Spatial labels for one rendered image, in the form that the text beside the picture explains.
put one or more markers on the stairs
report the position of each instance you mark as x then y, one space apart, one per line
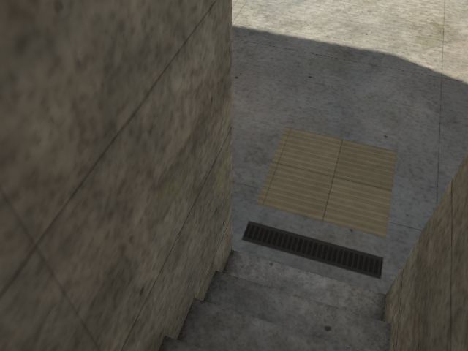
260 305

